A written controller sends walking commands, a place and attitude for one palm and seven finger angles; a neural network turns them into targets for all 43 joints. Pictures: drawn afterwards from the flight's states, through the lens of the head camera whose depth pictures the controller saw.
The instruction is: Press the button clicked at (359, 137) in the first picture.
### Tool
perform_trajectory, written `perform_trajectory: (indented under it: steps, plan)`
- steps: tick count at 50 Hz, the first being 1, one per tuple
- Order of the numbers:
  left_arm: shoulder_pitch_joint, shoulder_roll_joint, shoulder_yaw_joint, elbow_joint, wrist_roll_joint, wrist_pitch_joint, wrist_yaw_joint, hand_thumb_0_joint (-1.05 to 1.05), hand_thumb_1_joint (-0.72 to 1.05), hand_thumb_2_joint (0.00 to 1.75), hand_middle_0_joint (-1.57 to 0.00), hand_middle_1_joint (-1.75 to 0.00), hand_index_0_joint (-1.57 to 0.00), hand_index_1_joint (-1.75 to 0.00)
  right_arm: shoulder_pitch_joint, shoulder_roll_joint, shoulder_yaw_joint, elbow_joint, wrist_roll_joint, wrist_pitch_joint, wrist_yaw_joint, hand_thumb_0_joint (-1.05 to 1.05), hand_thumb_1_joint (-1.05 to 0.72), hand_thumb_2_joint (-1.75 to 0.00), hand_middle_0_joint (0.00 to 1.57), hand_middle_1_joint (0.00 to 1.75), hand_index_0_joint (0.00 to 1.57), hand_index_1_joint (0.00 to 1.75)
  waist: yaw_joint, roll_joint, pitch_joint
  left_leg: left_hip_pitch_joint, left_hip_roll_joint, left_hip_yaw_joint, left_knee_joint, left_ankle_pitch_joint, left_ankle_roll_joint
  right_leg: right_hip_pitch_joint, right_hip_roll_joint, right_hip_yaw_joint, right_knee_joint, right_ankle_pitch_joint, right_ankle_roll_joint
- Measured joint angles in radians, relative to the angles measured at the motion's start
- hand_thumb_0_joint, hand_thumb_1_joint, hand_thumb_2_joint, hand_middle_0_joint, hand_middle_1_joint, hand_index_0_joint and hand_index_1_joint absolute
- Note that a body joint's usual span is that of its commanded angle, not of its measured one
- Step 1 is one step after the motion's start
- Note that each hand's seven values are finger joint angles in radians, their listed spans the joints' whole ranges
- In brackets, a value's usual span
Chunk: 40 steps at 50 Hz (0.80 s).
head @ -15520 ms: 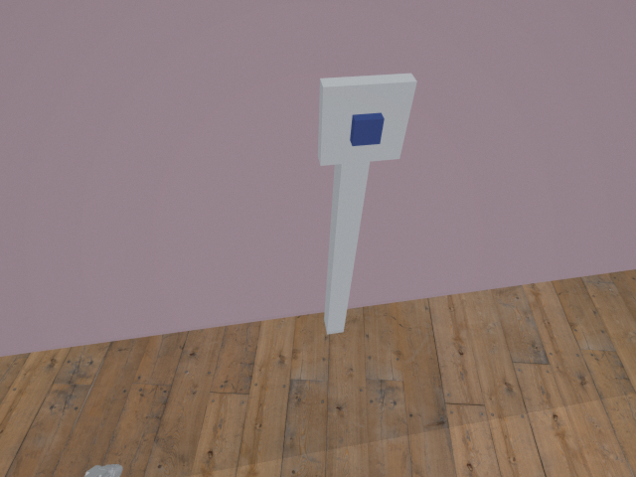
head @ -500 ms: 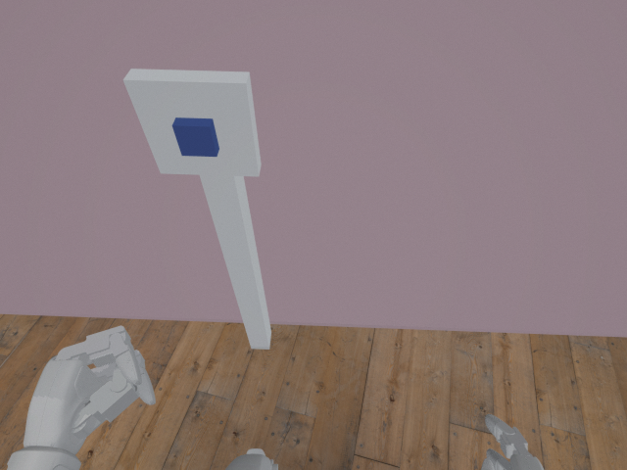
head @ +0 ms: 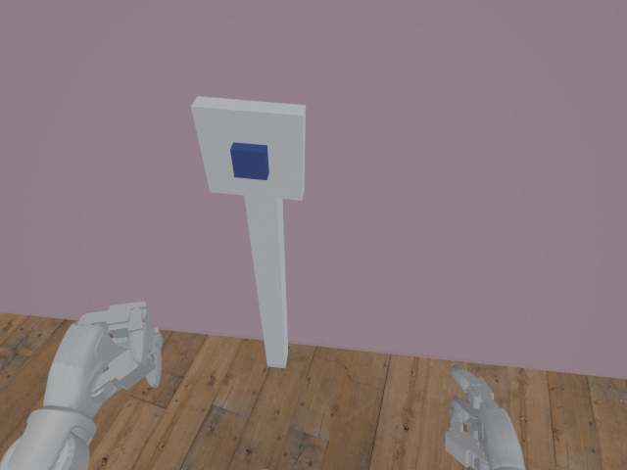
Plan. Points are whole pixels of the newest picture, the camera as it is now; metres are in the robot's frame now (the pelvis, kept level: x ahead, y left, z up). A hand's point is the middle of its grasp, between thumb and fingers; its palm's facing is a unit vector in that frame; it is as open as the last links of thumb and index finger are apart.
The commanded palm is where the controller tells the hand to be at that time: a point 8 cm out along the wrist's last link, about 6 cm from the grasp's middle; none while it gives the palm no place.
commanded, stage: raise the hand and make a fist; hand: left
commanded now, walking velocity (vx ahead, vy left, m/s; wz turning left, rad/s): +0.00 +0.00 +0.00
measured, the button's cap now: (250, 160) +0.52 +0.15 +0.12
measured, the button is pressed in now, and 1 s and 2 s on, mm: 0 0 0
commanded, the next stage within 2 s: aim a knuckle at the button in 0.62 s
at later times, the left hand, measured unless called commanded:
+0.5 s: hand (158, 342) +0.22 +0.19 +0.11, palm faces +0.00 -1.00 -0.05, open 3.1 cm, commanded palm +0.20 +0.24 +0.12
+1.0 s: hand (201, 309) +0.26 +0.15 +0.11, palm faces -0.02 -1.00 -0.04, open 3.1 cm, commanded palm +0.25 +0.21 +0.11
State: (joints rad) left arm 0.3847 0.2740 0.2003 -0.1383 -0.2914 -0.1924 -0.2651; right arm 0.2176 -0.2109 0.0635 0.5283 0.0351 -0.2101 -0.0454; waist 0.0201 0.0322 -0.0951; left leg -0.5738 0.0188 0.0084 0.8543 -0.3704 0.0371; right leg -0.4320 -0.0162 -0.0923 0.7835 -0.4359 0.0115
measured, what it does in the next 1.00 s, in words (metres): stands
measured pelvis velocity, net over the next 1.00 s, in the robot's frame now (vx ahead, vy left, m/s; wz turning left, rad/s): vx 0.00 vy -0.04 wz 0.00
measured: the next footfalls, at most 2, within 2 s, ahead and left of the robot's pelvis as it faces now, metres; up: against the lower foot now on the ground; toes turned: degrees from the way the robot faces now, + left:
none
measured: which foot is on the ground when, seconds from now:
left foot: down 0.00-1.00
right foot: down 0.00-1.00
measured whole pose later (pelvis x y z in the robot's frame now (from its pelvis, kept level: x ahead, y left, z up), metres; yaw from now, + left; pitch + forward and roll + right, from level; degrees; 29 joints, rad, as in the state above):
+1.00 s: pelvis +0.00 -0.04 +0.01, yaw +0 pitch +2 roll +0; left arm 0.12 0.27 0.20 0.10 -0.29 -0.17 -0.28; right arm 0.24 -0.26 0.04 0.62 0.05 -0.23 -0.07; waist 0.01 0.04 -0.05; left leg -0.45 0.03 0.00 0.71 -0.30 -0.01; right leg -0.35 0.00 -0.09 0.70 -0.40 -0.03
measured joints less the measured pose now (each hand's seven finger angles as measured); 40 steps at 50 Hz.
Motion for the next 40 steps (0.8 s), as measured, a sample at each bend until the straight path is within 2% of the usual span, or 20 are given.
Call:
perform_trajectory:
  steps: [13, 19, 31, 40]
  plan:
    - [-0.090, 0.036, 0.039, 0.027, -0.015, 0.076, -0.026, 0.02, 0.90, 0.90, -1.30, -1.50, -1.30, -1.50, 0.041, -0.034, 0.000, 0.046, 0.008, -0.012, -0.016, 0.02, -0.90, -0.90, 0.20, 0.30, 0.20, 0.30, -0.005, 0.005, 0.025, 0.084, -0.003, 0.003, -0.083, 0.040, -0.004, 0.078, 0.000, 0.002, -0.076, 0.038, -0.004]
    - [-0.095, 0.028, 0.051, 0.054, -0.028, 0.090, -0.029, 0.02, 0.90, 0.90, -1.30, -1.50, -1.30, -1.50, 0.051, -0.046, -0.011, 0.054, 0.012, -0.022, -0.017, 0.02, -0.90, -0.90, 0.20, 0.30, 0.20, 0.30, -0.013, 0.007, 0.025, 0.109, 0.000, 0.008, -0.118, 0.058, -0.011, 0.094, 0.003, 0.007, -0.097, 0.050, -0.010]
    - [-0.077, 0.010, 0.039, 0.068, -0.022, 0.035, -0.024, 0.02, 0.90, 0.90, -1.30, -1.50, -1.30, -1.50, 0.040, -0.047, -0.021, 0.068, 0.008, -0.040, -0.017, 0.02, -0.90, -0.90, 0.20, 0.30, 0.20, 0.30, -0.008, 0.008, 0.033, 0.121, 0.011, -0.004, -0.129, 0.065, -0.032, 0.100, 0.016, -0.003, -0.092, 0.044, -0.030]
    - [-0.102, 0.003, 0.031, 0.107, -0.028, 0.029, -0.040, 0.02, 0.90, 0.90, -1.30, -1.50, -1.30, -1.50, 0.031, -0.049, -0.022, 0.072, 0.011, -0.043, -0.024, 0.02, -0.90, -0.90, 0.20, 0.30, 0.20, 0.30, -0.004, 0.020, 0.033, 0.126, 0.015, -0.010, -0.134, 0.066, -0.043, 0.103, 0.021, -0.008, -0.089, 0.039, -0.040]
